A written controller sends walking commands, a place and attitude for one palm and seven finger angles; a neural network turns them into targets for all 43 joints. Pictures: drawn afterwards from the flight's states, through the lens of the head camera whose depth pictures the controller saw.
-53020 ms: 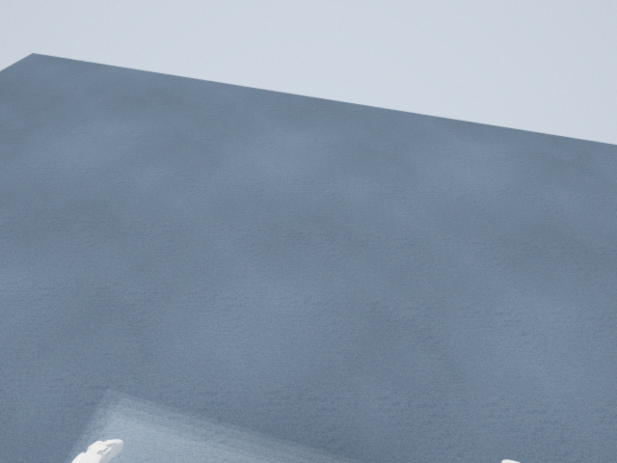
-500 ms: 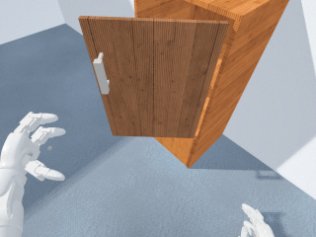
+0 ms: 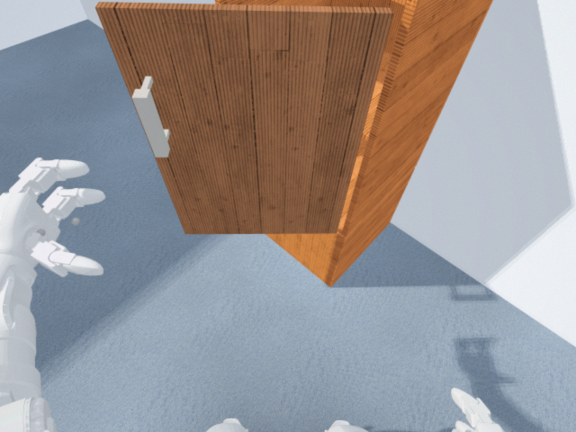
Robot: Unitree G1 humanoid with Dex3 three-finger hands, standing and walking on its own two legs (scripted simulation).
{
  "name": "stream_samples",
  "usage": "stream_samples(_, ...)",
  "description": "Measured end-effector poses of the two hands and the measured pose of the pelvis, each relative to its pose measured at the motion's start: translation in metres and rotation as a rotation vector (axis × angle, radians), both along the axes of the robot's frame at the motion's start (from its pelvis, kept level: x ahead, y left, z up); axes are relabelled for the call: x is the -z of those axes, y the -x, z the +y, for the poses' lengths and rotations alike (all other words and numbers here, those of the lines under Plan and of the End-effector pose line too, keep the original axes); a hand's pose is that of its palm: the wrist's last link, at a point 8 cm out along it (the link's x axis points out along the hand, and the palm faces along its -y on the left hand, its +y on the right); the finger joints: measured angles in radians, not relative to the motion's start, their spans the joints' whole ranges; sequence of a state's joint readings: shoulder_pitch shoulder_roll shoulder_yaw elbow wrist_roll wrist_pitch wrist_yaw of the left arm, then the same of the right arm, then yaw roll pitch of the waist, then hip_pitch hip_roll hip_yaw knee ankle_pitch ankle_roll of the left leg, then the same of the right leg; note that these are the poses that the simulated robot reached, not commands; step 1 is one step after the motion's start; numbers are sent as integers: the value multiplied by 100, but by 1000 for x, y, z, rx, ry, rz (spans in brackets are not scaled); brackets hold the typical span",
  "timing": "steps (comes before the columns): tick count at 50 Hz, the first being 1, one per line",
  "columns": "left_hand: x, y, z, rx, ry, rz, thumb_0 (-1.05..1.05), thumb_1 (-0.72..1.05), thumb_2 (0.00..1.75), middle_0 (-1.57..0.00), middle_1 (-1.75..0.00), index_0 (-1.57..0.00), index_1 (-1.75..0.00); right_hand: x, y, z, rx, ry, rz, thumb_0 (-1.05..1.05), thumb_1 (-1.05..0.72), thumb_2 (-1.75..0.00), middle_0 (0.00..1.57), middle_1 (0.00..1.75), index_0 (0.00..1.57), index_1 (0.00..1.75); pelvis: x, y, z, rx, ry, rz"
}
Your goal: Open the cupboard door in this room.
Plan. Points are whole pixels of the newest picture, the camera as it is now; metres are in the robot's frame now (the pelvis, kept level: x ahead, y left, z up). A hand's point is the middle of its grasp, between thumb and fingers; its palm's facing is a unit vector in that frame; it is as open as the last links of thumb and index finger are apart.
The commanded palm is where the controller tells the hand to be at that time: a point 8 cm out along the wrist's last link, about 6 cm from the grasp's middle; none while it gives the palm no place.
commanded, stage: move the hooked fingers beside the handle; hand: left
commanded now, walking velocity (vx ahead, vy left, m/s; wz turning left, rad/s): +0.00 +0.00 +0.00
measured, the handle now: (155, 117) +0.60 +0.25 +0.06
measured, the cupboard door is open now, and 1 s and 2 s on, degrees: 44 44 44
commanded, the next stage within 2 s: none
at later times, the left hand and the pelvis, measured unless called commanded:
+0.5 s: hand (89, 189) +0.42 +0.30 +0.08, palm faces +0.04 -1.00 +0.01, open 14.0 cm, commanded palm +0.40 +0.35 +0.08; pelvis +0.00 +0.02 +0.00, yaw -1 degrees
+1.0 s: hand (106, 150) +0.50 +0.30 +0.08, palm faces +0.04 -1.00 +0.00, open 14.0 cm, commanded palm +0.48 +0.35 +0.07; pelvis +0.00 +0.03 -0.02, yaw -2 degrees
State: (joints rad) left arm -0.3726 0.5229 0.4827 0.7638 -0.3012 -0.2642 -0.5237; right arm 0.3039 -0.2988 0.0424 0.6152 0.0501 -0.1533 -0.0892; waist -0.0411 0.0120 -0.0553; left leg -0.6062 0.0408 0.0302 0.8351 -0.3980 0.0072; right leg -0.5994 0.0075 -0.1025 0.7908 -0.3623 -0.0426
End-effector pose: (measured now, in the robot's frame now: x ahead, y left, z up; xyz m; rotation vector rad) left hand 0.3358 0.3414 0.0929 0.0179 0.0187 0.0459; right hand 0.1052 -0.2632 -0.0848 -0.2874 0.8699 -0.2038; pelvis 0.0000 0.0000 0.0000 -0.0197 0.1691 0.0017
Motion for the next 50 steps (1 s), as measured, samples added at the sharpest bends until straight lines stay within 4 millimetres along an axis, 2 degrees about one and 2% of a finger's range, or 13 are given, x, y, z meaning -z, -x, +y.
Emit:
stream_samples(10,11,-16,7,-26,2,7,-1,-50,30,-30,-120,-30,-120,4,29,0,53,4,108,1,-91,-90,20,30,20,30,1,-6,7,18,0,30)
stream_samples(23,8,-54,5,9,22,4,-1,-50,30,-30,-120,-30,-120,7,31,20,56,5,146,1,-90,-90,20,30,21,30,3,-4,21,10,13,55)
stream_samples(28,9,-69,10,-11,24,-4,-1,-50,30,-30,-120,-30,-120,10,39,24,62,7,176,1,-90,-90,20,30,21,30,6,-2,25,15,16,71)
stream_samples(38,11,-97,16,4,19,2,-1,-50,30,-30,-120,-30,-120,16,78,24,109,30,320,1,-90,-90,20,30,21,30,12,0,31,15,28,109)
stream_samples(50,11,-141,9,8,21,13,-1,-50,30,-30,-120,-30,-120,15,122,25,182,46,468,1,-91,-90,20,30,21,30,17,-2,33,22,36,162)
